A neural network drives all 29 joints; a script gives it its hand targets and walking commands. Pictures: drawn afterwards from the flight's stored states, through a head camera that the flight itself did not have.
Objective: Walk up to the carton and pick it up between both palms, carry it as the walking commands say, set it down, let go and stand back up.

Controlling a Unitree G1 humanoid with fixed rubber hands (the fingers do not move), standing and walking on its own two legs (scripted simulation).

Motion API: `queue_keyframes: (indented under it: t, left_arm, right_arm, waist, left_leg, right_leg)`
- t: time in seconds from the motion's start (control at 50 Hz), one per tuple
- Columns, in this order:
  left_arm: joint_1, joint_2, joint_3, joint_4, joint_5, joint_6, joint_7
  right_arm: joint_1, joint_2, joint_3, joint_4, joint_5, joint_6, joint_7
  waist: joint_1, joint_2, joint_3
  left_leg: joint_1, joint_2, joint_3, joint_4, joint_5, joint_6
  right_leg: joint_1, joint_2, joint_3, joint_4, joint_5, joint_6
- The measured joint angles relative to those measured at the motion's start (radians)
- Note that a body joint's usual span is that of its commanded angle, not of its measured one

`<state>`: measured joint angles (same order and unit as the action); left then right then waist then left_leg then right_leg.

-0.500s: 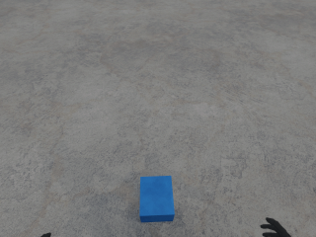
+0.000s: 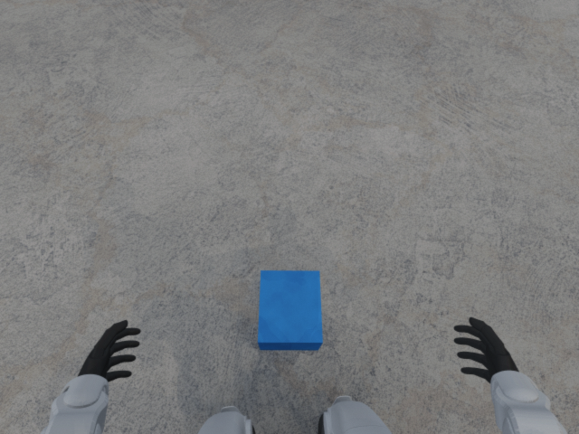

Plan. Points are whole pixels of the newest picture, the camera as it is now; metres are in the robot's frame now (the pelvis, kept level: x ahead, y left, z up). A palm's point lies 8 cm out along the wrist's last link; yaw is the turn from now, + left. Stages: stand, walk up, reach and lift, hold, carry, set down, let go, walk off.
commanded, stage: reach and lift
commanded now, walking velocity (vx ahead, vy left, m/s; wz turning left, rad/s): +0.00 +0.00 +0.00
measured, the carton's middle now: (289, 310) +0.44 -0.03 -0.67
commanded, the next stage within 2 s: none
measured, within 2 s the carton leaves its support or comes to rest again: neither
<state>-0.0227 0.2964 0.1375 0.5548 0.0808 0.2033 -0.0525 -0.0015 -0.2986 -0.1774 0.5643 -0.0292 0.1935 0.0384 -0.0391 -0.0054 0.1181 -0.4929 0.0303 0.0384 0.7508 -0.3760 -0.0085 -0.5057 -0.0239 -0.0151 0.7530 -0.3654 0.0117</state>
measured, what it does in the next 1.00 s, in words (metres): lowers itself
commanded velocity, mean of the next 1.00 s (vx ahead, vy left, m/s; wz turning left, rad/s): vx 0.00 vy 0.00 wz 0.00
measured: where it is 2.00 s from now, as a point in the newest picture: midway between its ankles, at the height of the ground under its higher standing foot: outside the picture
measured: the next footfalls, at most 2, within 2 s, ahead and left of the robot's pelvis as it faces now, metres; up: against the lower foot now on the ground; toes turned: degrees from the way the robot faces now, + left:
none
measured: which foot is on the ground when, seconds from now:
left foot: down 0.00-1.00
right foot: down 0.00-1.00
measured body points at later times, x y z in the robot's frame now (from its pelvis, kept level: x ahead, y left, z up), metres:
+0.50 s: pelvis -0.06 +0.00 -0.05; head +0.14 +0.00 +0.35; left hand +0.34 +0.22 -0.14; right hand +0.31 -0.26 -0.14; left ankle +0.00 +0.12 -0.71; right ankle +0.01 -0.12 -0.71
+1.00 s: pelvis -0.07 -0.01 -0.09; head +0.24 +0.00 +0.24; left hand +0.46 +0.16 -0.20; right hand +0.44 -0.21 -0.20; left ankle +0.00 +0.12 -0.71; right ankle +0.01 -0.12 -0.71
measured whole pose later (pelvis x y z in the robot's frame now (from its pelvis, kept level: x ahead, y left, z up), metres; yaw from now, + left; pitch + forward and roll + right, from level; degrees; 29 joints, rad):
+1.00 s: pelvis -0.07 -0.01 -0.09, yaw +1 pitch +43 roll +0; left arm -1.12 0.21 0.27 0.90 0.04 0.13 0.07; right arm -1.07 -0.20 -0.36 0.85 -0.04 0.11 -0.03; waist -0.05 0.01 0.00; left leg -1.51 0.03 0.00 1.07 -0.30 -0.01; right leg -1.51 -0.03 -0.04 1.06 -0.30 0.00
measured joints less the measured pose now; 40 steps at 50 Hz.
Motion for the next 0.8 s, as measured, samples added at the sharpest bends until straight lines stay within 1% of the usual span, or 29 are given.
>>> queue_keyframes:
  t: [0.16,0.28,0.44,0.52,0.68,0.8]
  left_arm:
    - [-0.135,-0.010,-0.005,0.051,-0.043,-0.014,0.030]
    - [-0.276,-0.018,-0.014,0.090,-0.062,0.003,0.042]
    - [-0.522,-0.034,-0.008,0.159,-0.080,0.050,0.064]
    - [-0.639,-0.040,0.002,0.206,-0.088,0.057,0.078]
    - [-0.842,-0.050,0.033,0.303,-0.092,0.019,0.104]
    - [-0.964,-0.056,0.060,0.346,-0.088,-0.023,0.119]
  right_arm:
    - [-0.127,0.024,0.009,0.039,0.026,-0.019,-0.016]
    - [-0.248,0.033,-0.006,0.071,0.038,-0.007,-0.021]
    - [-0.484,0.022,-0.040,0.140,0.053,0.030,-0.019]
    - [-0.609,0.022,-0.058,0.189,0.048,0.033,-0.020]
    - [-0.820,0.038,-0.095,0.285,0.043,-0.006,-0.036]
    - [-0.940,0.058,-0.129,0.318,0.033,-0.046,-0.053]
  waist:
    - [-0.006,0.011,-0.085]
    - [-0.008,0.019,-0.103]
    - [-0.006,0.024,-0.084]
    - [-0.007,0.026,-0.083]
    - [-0.011,0.032,-0.109]
    - [-0.011,0.031,-0.126]
  left_leg:
    - [-0.219,-0.001,-0.019,0.107,-0.016,-0.002]
    - [-0.369,-0.005,-0.030,0.168,0.000,0.001]
    - [-0.533,-0.009,-0.031,0.223,0.035,0.006]
    - [-0.608,-0.011,-0.032,0.243,0.050,0.007]
    - [-0.778,-0.012,-0.042,0.290,0.064,0.003]
    - [-0.895,-0.011,-0.047,0.316,0.068,-0.003]
  right_leg:
    - [-0.207,-0.002,-0.014,0.096,-0.016,-0.002]
    - [-0.351,-0.007,-0.021,0.152,-0.002,-0.002]
    - [-0.513,-0.012,-0.020,0.206,0.033,-0.002]
    - [-0.588,-0.014,-0.019,0.228,0.046,-0.002]
    - [-0.755,-0.016,-0.027,0.276,0.057,-0.007]
    - [-0.873,-0.015,-0.030,0.304,0.059,-0.012]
